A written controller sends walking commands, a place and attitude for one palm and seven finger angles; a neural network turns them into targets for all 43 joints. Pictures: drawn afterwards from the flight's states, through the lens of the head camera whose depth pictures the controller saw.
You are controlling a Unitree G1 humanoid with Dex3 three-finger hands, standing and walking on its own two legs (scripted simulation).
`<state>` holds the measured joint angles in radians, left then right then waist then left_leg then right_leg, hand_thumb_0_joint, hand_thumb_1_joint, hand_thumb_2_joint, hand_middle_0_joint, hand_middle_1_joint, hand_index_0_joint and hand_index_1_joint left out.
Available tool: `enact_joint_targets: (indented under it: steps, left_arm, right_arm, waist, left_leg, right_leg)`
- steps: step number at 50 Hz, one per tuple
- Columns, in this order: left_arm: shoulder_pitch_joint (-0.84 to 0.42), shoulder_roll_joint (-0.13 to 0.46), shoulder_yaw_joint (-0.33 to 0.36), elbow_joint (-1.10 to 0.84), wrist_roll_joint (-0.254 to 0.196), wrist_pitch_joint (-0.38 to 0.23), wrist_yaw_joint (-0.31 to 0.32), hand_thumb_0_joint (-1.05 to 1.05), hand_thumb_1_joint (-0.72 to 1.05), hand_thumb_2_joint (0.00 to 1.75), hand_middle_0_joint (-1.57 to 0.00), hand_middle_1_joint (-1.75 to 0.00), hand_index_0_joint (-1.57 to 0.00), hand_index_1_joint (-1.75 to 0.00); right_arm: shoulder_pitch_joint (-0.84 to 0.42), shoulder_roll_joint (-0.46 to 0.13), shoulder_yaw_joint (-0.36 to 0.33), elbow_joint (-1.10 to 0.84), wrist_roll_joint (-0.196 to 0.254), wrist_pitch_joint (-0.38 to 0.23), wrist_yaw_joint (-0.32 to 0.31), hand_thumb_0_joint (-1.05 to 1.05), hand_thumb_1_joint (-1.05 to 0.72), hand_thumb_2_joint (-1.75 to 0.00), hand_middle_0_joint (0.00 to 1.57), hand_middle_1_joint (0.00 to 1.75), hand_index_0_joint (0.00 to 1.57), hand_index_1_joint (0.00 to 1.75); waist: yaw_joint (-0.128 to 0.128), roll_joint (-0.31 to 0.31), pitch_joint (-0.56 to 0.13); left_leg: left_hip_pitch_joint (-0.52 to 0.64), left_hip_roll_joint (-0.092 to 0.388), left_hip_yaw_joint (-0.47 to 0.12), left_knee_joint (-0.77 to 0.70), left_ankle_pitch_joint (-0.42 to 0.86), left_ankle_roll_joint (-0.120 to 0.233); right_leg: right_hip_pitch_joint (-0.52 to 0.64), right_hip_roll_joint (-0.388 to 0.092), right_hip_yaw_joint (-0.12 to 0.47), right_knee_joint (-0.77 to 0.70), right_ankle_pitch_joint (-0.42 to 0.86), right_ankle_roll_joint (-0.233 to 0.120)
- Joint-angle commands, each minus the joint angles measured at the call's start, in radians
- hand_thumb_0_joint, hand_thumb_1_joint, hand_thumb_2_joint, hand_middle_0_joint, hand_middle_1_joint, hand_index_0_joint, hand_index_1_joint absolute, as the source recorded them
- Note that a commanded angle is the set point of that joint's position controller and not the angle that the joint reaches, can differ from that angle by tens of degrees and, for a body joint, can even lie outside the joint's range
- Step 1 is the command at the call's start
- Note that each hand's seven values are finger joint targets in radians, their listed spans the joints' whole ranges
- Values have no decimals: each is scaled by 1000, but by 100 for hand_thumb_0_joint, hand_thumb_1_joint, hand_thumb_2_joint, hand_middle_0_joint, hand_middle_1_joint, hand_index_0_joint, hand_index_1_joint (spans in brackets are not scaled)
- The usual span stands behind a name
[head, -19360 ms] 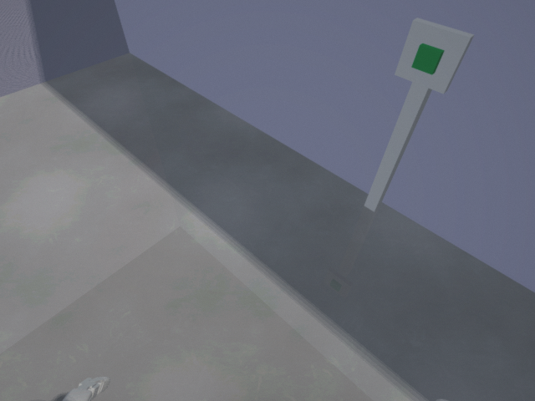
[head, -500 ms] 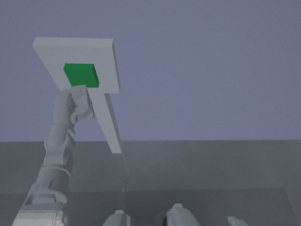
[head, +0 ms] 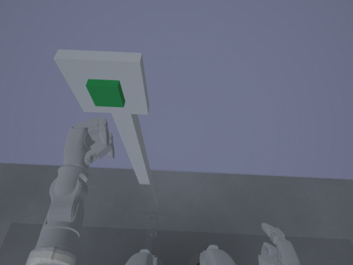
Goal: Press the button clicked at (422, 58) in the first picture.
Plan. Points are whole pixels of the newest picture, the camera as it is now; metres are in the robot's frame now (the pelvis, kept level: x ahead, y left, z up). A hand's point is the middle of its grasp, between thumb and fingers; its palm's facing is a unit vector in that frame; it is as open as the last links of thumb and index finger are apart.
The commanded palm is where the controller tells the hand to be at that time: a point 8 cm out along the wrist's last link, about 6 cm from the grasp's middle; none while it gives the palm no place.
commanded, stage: draw the hand back to the body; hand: left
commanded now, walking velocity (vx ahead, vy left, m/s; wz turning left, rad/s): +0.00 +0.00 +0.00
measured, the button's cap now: (107, 92) +0.49 +0.18 +0.07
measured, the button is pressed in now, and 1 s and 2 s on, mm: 0 0 0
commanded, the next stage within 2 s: step back with the hand held close in 1.38 s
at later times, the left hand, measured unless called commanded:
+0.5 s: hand (62, 169) +0.27 +0.20 +0.14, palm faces +0.09 -0.98 -0.19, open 3.1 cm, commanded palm +0.23 +0.25 +0.15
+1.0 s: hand out of the picture +0.21 +0.25 +0.21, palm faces +0.37 -0.85 -0.38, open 3.1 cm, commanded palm +0.16 +0.29 +0.23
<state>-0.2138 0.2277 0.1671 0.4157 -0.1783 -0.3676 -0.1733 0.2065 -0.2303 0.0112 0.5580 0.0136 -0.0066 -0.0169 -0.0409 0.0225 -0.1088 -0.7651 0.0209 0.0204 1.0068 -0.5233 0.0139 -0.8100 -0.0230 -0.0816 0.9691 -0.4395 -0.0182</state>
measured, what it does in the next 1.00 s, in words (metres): rises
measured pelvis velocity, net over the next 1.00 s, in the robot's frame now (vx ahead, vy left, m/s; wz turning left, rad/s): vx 0.02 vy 0.01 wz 0.00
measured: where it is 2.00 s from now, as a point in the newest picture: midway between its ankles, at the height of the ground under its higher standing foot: outside the picture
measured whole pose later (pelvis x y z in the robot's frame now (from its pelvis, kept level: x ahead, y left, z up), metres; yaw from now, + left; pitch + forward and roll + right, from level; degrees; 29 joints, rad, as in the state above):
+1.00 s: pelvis +0.02 +0.01 +0.06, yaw +0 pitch -3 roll -1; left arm 0.50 0.31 0.23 -0.43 -0.05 -0.05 0.10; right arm 0.20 -0.22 0.04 0.60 -0.01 -0.10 -0.07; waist 0.06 0.07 0.00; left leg -0.07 0.00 0.04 0.44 -0.32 0.03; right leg -0.11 -0.02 -0.07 0.41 -0.24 0.01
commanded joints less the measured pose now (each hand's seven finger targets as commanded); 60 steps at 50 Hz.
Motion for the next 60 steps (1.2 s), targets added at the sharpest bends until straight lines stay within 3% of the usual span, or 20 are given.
enact_joint_targets:
  steps: [1, 4, 5, 7, 10, 14, 17, 20, 21, 23, 24, 25, 31, 36, 43, 47, 50, 55, 58, 60]
  left_arm:
    - [8, 194, 112, -342, -66, -21, -13, 0, 90, 90, -130, -150, -130, -150]
    - [79, 150, 80, -317, -90, 25, -33, 0, 90, 90, -130, -150, -130, -150]
    - [57, 149, 73, -322, -94, 33, -38, 0, 90, 90, -130, -150, -130, -150]
    - [35, 155, 67, -368, -101, 40, -49, 0, 90, 90, -130, -150, -130, -150]
    - [31, 170, 65, -451, -99, 39, -60, 0, 90, 90, -130, -150, -130, -150]
    - [54, 197, 72, -538, -107, 38, -68, 0, 90, 90, -130, -150, -130, -150]
    - [136, 232, 111, -573, -114, 54, -62, 0, 90, 90, -130, -150, -130, -150]
    - [218, 206, 114, -591, -122, 97, -61, 0, 90, 90, -130, -150, -130, -150]
    - [209, 306, 106, -682, 19, 126, 73, 0, 90, 90, -130, -150, -130, -150]
    - [325, 191, 41, -693, 41, 181, 164, 0, 90, 90, -130, -150, -130, -150]
    - [360, 170, 15, -711, 56, 200, 186, 0, 90, 90, -130, -150, -130, -150]
    - [362, 191, 30, -747, 69, 211, 209, 0, 90, 90, -130, -150, -130, -150]
    - [387, 213, 56, -844, 110, 248, 273, 0, 90, 90, -130, -150, -130, -150]
    - [442, 228, 86, -941, 125, 253, 298, 0, 90, 90, -130, -150, -130, -150]
    - [607, 215, 119, -1015, 128, 264, 294, 0, 90, 90, -130, -150, -130, -150]
    - [653, 246, 181, -1036, 127, 262, 293, 0, 90, 90, -130, -150, -130, -150]
    - [653, 255, 204, -1106, 128, 249, 294, 0, 90, 90, -130, -150, -130, -150]
    - [691, 275, 247, -1167, 126, 235, 298, 0, 90, 90, -130, -150, -130, -150]
    - [693, 220, 199, -1090, 129, 248, 292, 0, 90, 90, -130, -150, -130, -150]
    - [672, 223, 204, -1072, 131, 246, 294, 0, 90, 90, -130, -150, -130, -150]
  right_arm:
    - [44, -128, -45, -173, 24, -44, -11, 0, -90, -90, 20, 30, 20, 30]
    - [33, -137, -37, -178, 35, -45, -15, 0, -90, -90, 20, 30, 20, 30]
    - [24, -143, -37, -177, 38, -49, -19, 0, -90, -90, 20, 30, 20, 30]
    - [10, -149, -35, -183, 38, -59, -27, 0, -90, -90, 20, 30, 20, 30]
    - [4, -145, -33, -182, 40, -83, -37, 0, -90, -90, 20, 30, 20, 30]
    - [-12, -141, -24, -182, 41, -120, -49, 0, -90, -90, 20, 30, 20, 30]
    - [-19, -140, -18, -186, 41, -140, -54, 0, -90, -90, 20, 30, 20, 30]
    - [-35, -133, -14, -194, 47, -156, -54, 0, -90, -90, 20, 30, 20, 30]
    - [-66, -125, -26, -187, 32, -141, -72, 0, -90, -90, 20, 30, 20, 30]
    - [-67, -113, -15, -195, 25, -137, -79, 0, -90, -90, 20, 30, 20, 30]
    - [-69, -109, -13, -185, 25, -133, -79, 0, -90, -90, 20, 30, 20, 30]
    - [-68, -110, -8, -179, 22, -131, -79, 0, -90, -90, 20, 30, 20, 30]
    - [-91, -105, 0, -154, 9, -129, -88, 0, -90, -90, 20, 30, 20, 30]
    - [-101, -99, 5, -135, -4, -151, -87, 0, -90, -90, 20, 30, 20, 30]
    - [-112, -98, -1, -118, -15, -158, -63, 0, -90, -90, 20, 30, 20, 30]
    - [-119, -96, -9, -116, -16, -150, -60, 0, -90, -90, 20, 30, 20, 30]
    - [-122, -91, -12, -122, -15, -150, -58, 0, -90, -90, 20, 30, 20, 30]
    - [-126, -87, -13, -119, -15, -165, -59, 0, -90, -90, 20, 30, 20, 30]
    - [-121, -93, -14, -106, -15, -160, -58, 0, -90, -90, 20, 30, 20, 30]
    - [-121, -96, -17, -104, -16, -156, -60, 0, -90, -90, 20, 30, 20, 30]
  waist:
    - [50, 16, -459]
    - [14, -91, -278]
    - [0, -95, -222]
    - [-5, -75, -188]
    - [3, 20, -213]
    - [10, 53, -219]
    - [29, 28, -208]
    - [41, 28, -157]
    - [77, -4, -145]
    - [57, -35, -52]
    - [57, 22, -44]
    - [60, 43, -49]
    - [61, 2, -16]
    - [79, 58, -25]
    - [93, 32, 19]
    - [103, 7, 39]
    - [105, 53, 24]
    - [112, 65, 33]
    - [99, 30, 114]
    - [98, 20, 131]
  left_leg:
    - [201, -22, -15, -189, 557, -2]
    - [144, -21, -13, -230, 424, 5]
    - [137, -23, -12, -239, 364, 7]
    - [153, -25, -17, -257, 317, 10]
    - [235, -24, -25, -279, 310, 7]
    - [291, -23, -38, -309, 294, 8]
    - [306, -20, -46, -333, 310, 7]
    - [328, -20, -43, -362, 315, 3]
    - [353, -14, -32, -409, 310, 14]
    - [364, -12, -31, -446, 291, 13]
    - [400, -8, -26, -457, 309, 14]
    - [425, -7, -28, -472, 331, 12]
    - [538, -2, -24, -550, 404, 16]
    - [614, -2, -29, -596, 495, 11]
    - [645, 8, -30, -619, 645, -1]
    - [643, 8, -26, -624, 646, -2]
    - [660, 10, -26, -628, 651, -7]
    - [662, 12, -31, -632, 636, -12]
    - [643, 16, -29, -646, 572, -8]
    - [631, 15, -32, -658, 506, -6]
  right_leg:
    - [496, 19, 51, -133, 564, -2]
    - [457, 23, 42, -191, 482, 11]
    - [429, 22, 45, -216, 422, 15]
    - [419, 21, 50, -242, 348, 11]
    - [411, 21, 44, -259, 305, 4]
    - [435, 22, 45, -285, 260, 2]
    - [469, 23, 36, -298, 263, -1]
    - [480, 23, 26, -322, 276, 1]
    - [522, -5, 70, -384, 251, -11]
    - [517, -8, 61, -421, 229, -4]
    - [537, -9, 60, -432, 250, -6]
    - [566, -10, 54, -442, 274, -9]
    - [646, 0, 43, -515, 331, -4]
    - [714, -1, 35, -543, 390, -9]
    - [761, 6, 31, -570, 480, -4]
    - [771, 12, 33, -584, 492, -5]
    - [775, 11, 35, -582, 483, -4]
    - [776, 16, 37, -590, 467, -5]
    - [732, 19, 36, -608, 419, -3]
    - [720, 19, 34, -615, 370, -3]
